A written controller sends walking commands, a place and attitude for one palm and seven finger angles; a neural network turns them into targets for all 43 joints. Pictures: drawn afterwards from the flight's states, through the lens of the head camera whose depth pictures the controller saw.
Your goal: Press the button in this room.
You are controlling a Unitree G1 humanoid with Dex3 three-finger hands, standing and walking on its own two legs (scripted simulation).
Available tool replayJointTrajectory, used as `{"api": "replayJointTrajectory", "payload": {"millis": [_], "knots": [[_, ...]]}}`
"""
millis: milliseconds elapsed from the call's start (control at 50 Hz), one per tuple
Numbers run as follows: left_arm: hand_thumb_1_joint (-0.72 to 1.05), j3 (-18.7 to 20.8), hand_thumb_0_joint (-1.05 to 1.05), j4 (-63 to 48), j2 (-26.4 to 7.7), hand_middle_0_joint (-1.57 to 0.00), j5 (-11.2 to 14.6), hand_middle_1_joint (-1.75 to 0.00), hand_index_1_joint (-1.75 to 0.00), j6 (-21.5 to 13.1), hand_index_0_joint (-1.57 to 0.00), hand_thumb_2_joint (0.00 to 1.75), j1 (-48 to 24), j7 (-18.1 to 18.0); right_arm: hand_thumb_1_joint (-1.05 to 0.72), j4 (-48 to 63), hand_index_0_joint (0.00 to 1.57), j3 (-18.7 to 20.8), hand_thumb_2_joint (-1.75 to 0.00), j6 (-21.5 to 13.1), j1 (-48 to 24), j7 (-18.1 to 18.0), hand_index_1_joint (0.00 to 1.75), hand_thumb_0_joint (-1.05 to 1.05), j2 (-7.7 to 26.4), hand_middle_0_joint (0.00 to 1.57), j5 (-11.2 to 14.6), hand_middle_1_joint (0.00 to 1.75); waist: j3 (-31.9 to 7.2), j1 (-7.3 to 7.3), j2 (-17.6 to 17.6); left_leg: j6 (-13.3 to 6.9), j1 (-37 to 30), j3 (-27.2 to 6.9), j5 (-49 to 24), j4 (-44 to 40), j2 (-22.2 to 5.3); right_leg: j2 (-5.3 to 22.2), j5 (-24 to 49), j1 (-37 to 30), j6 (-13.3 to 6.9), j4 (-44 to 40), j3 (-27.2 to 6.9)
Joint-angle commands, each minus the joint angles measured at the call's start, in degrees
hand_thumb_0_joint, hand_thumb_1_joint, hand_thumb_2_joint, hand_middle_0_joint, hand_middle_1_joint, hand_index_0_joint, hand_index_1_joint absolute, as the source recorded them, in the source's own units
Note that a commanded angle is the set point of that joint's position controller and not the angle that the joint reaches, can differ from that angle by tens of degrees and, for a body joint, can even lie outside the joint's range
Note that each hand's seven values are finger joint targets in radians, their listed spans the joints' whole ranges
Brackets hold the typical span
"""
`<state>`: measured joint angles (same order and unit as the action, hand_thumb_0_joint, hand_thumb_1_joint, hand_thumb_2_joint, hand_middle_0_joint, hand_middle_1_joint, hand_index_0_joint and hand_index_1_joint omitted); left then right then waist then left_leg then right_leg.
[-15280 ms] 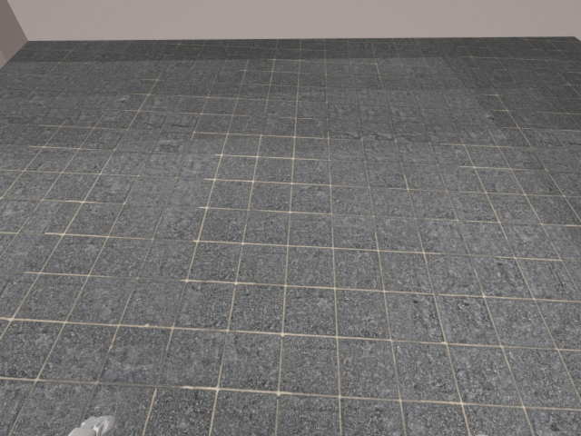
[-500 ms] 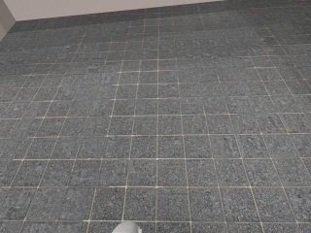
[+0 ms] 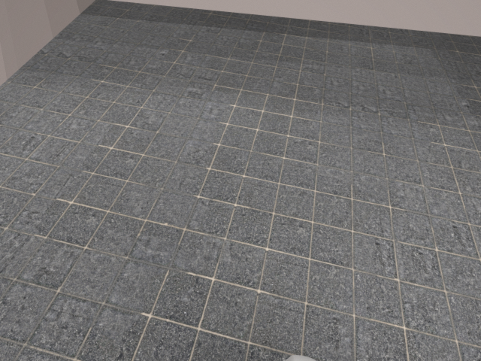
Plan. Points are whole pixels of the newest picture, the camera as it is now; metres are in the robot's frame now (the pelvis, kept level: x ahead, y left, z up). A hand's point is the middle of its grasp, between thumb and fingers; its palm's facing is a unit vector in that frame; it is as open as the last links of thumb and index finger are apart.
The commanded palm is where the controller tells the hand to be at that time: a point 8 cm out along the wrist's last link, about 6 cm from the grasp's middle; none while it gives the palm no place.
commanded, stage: turn or walk to find it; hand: left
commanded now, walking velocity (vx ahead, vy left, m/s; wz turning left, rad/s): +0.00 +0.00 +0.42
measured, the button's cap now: out of the picture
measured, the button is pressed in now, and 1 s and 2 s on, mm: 0 0 0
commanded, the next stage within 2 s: stand and wait in 0.34 s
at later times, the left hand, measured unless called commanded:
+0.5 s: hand out of the picture -0.02 +0.15 -0.16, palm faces +0.26 -0.93 -0.26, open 7.4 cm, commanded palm none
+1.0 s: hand out of the picture -0.08 +0.21 -0.16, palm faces +0.49 -0.83 -0.26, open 7.4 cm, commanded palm none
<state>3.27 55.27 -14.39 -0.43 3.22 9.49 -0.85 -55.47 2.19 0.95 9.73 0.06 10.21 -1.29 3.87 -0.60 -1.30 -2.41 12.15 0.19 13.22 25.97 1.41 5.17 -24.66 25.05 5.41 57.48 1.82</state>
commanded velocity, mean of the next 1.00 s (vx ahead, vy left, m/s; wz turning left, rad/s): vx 0.00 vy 0.00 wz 0.46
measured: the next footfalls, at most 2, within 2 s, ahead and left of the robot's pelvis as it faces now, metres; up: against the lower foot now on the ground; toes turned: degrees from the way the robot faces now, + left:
right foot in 0.18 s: +0.04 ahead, -0.14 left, +0.00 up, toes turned +1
left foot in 0.66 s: -0.07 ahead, +0.10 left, +0.00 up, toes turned +24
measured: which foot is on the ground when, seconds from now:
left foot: down 0.00-0.18, up 0.20-0.64, down 0.66-1.00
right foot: up 0.00-0.16, down 0.18-0.66, up 0.68-1.00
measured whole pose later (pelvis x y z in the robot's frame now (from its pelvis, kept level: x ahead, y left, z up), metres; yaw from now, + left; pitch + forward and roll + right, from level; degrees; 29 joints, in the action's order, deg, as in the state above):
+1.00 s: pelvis -0.07 -0.02 +0.00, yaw +28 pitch +0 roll +0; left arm 3.1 53.4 -14.0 -0.3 3.1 8.3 -0.8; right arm -54.3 2.9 1.7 9.8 0.3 11.4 -1.6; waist 3.9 0.3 -0.4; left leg -1.2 14.0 -3.8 13.4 27.3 2.4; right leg 3.6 -25.6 23.4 5.2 50.8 1.3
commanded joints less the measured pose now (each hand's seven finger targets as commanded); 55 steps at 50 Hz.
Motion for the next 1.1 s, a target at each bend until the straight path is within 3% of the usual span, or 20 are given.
{"api": "replayJointTrajectory", "payload": {"millis": [0,120,140,160,180,200,240,280,500,580,600,640,660,720,760,900,1020,1040,1060,1080], "knots": [[0.9,0.6,0.0,-5.6,-2.7,-0.2,-0.1,-0.3,-0.3,-1.6,-0.2,0.9,-2.9,-0.3,-0.9,2.5,0.2,3.7,-0.9,-0.3,4.4,-0.9,0.3,0.0,12.2,0.2,-0.1,0.3,-4.9,2.78,9.7,-7.7,-6.7,-15.9,-26.9,-5.6,-15.2,-1.0,-1.7,1.7,-0.4,-6.9,-0.3],[0.9,0.8,0.0,-4.5,-3.4,-0.2,0.2,-0.3,-0.3,-2.7,-0.2,0.9,4.3,-0.5,-0.9,3.8,0.2,4.0,-0.9,0.2,1.3,-0.5,0.3,0.0,11.8,0.2,0.2,0.3,-7.1,-0.93,8.4,-4.0,3.2,-17.4,-19.1,-0.2,-10.5,-3.1,11.1,-15.9,-1.8,-31.5,1.4],[0.9,1.3,0.0,-4.3,-5.6,-0.2,-0.2,-0.3,-0.3,-3.3,-0.2,0.9,5.8,-0.8,-0.9,4.1,0.2,3.9,-0.9,0.1,2.1,-0.3,0.3,0.0,9.7,0.2,0.6,0.3,-8.1,-1.35,3.2,-1.0,9.1,-14.9,-11.3,4.3,-7.4,1.5,14.5,-23.4,-3.0,-37.7,-2.6],[0.9,2.2,0.0,-4.4,-10.4,-0.2,-1.0,-0.3,-0.3,-3.8,-0.2,0.9,7.1,-1.3,-0.9,5.4,0.2,3.2,-0.9,0.0,2.8,0.1,0.3,0.0,6.1,0.2,1.0,0.3,-8.4,-1.74,-11.1,3.1,19.4,-5.8,6.5,15.1,0.5,15.4,17.9,-28.8,-8.1,-40.5,-16.4],[0.9,2.5,0.0,-5.6,-12.1,-0.2,-0.8,-0.3,-0.3,-3.6,-0.2,0.9,6.1,-1.2,-0.9,6.3,0.2,3.8,-0.9,0.7,1.3,-0.1,0.3,0.0,7.6,0.2,0.5,0.3,-6.2,-2.49,-13.9,3.9,19.5,-4.2,20.2,27.0,1.4,23.4,17.1,-19.8,-14.3,-43.0,-20.8],[0.9,2.8,0.0,-6.2,-10.2,-0.2,-0.5,-0.3,-0.3,-3.4,-0.2,0.9,3.8,-1.5,-0.9,5.8,0.2,4.2,-0.9,1.6,0.4,-0.1,0.3,0.0,8.9,0.2,0.1,0.3,-3.9,-1.94,-13.0,3.6,18.9,-6.2,19.2,35.3,-0.3,21.9,13.1,-14.0,-15.7,-44.1,-20.3],[0.9,1.5,0.0,-7.3,-6.9,-0.2,-0.5,-0.3,-0.3,-3.4,-0.2,0.9,-1.2,-1.2,-0.9,3.3,0.2,4.2,-0.9,2.2,2.7,0.6,0.3,0.0,7.9,0.2,-0.1,0.3,0.0,1.4,-5.1,4.0,19.1,-5.4,11.9,42.9,-1.8,15.3,12.6,-10.3,-13.0,-42.5,-10.6],[0.9,1.1,0.0,-7.5,-5.4,-0.2,-0.5,-0.3,-0.3,-3.9,-0.2,0.9,-1.7,-1.1,-0.9,2.0,0.2,3.9,-0.9,2.5,5.5,0.9,0.3,0.0,7.1,0.2,-0.2,0.3,-0.4,2.14,-7.8,5.1,18.6,-3.7,7.6,44.8,-2.3,12.6,14.0,-10.6,-11.3,-42.1,-5.0],[0.9,2.2,0.0,-3.1,-9.1,-0.2,-1.3,-0.3,-0.3,-3.4,-0.2,0.9,7.3,-0.9,-0.9,3.3,0.2,2.4,-0.9,1.6,-2.1,0.8,0.3,0.0,6.2,0.2,0.8,0.3,-4.3,-2.62,-10.2,5.9,13.1,2.3,14.7,22.4,-3.5,16.0,27.1,-20.2,-13.7,-37.6,-1.3],[0.9,2.7,0.0,-2.4,-10.1,-0.2,-1.0,-0.3,-0.3,-2.9,-0.2,0.9,6.1,-0.8,-0.9,2.6,0.2,2.0,-0.9,0.6,1.8,0.5,0.3,0.0,6.4,0.2,1.0,0.3,-7.4,-0.17,-9.5,4.9,2.8,5.3,6.9,5.9,-2.6,15.8,30.1,-17.9,-11.0,-30.5,2.6],[0.9,2.6,0.0,-2.4,-9.3,-0.2,-0.6,-0.3,-0.3,-2.5,-0.2,0.9,5.3,-0.6,-0.9,2.2,0.2,2.3,-0.9,0.2,4.0,0.6,0.3,0.0,7.5,0.2,0.9,0.3,-7.8,1.48,-5.3,4.3,-4.0,4.1,-0.5,-2.2,-3.5,14.3,25.2,-13.0,-8.1,-25.6,5.3],[0.9,1.1,0.0,-6.1,-3.2,-0.2,-0.2,-0.3,-0.3,-1.6,-0.2,0.9,3.5,0.0,-0.9,2.5,0.2,4.5,-0.9,-0.2,7.3,0.3,0.3,0.0,17.8,0.2,0.2,0.3,-5.6,3.79,20.6,-5.1,-10.9,-21.6,-21.4,-9.6,-24.3,2.5,-11.4,8.9,-0.9,-4.4,8.5],[0.9,1.0,0.0,-6.8,-4.3,-0.2,-0.7,-0.3,-0.3,-0.8,-0.2,0.9,-0.8,-0.5,-0.9,1.4,0.2,4.6,-0.9,0.0,8.7,-0.2,0.3,0.0,17.7,0.2,0.1,0.3,-5.2,5.59,17.1,-7.8,-5.8,-22.2,-18.2,-10.1,-25.1,2.7,-11.1,7.8,-1.3,1.8,2.9],[0.9,1.6,0.0,-4.3,-4.6,-0.2,-0.6,-0.3,-0.3,-0.9,-0.2,0.9,0.1,0.4,-0.9,3.4,0.2,3.2,-0.9,-0.2,-0.2,-1.0,0.3,0.0,13.5,0.2,0.0,0.3,-1.7,1.23,11.6,-6.1,-2.0,-14.2,-14.6,-8.9,-16.9,2.1,-0.2,8.1,-1.0,7.0,0.0],[0.9,1.5,0.0,-3.5,-4.8,-0.2,-0.5,-0.3,-0.3,-1.2,-0.2,0.9,1.5,0.6,-0.9,3.9,0.2,3.0,-0.9,-0.6,-0.2,-1.0,0.3,0.0,12.9,0.2,0.3,0.3,-3.3,0.88,9.8,-5.5,-3.7,-11.7,-19.9,-7.8,-14.3,1.2,2.2,6.7,-0.6,6.5,0.1],[0.9,0.9,0.0,-6.3,-4.1,-0.2,-0.2,-0.3,-0.3,-1.5,-0.2,0.9,-2.5,-0.1,-0.9,3.8,0.2,3.9,-0.9,-0.2,3.6,-0.8,0.3,0.0,13.3,0.2,0.0,0.3,-5.1,2.88,8.8,-7.9,-7.8,-17.5,-24.8,-5.5,-14.9,-0.8,-1.1,5.3,-0.1,-3.3,-1.0],[0.9,0.9,0.0,-6.3,-3.9,-0.2,0.3,-0.3,-0.3,-2.5,-0.2,0.9,2.8,-0.3,-0.9,5.4,0.2,4.4,-0.9,0.4,0.4,-0.5,0.3,0.0,13.3,0.2,0.0,0.3,-7.0,-0.04,10.1,-5.3,1.1,-20.1,-23.5,-0.4,-11.0,-4.0,6.5,-11.3,-1.3,-25.8,0.9],[0.9,1.2,0.0,-5.9,-5.0,-0.2,0.2,-0.3,-0.3,-2.9,-0.2,0.9,4.9,-0.5,-0.9,5.7,0.2,4.4,-0.9,0.4,0.0,-0.4,0.3,0.0,12.4,0.2,0.3,0.3,-7.7,-1.21,7.7,-3.2,5.2,-19.4,-18.4,2.2,-9.0,-2.9,12.2,-17.8,-1.7,-33.2,0.5],[0.9,1.8,0.0,-5.8,-8.2,-0.2,-0.4,-0.3,-0.3,-3.5,-0.2,0.9,6.7,-0.8,-0.9,6.1,0.2,4.1,-0.9,0.3,1.1,-0.1,0.3,0.0,9.8,0.2,0.8,0.3,-9.2,-1.75,-0.7,0.1,13.4,-15.1,-7.5,9.1,-4.7,5.6,13.9,-26.4,-4.0,-38.8,-7.1],[0.9,2.6,0.0,-6.2,-12.6,-0.2,-1.1,-0.3,-0.3,-3.8,-0.2,0.9,6.9,-1.2,-0.9,7.8,0.2,3.5,-0.9,0.1,0.9,0.2,0.3,0.0,6.8,0.2,0.9,0.3,-7.5,-2.17,-14.5,4.1,22.5,-4.5,15.9,21.4,3.4,19.9,20.2,-28.1,-10.7,-40.6,-20.6]]}}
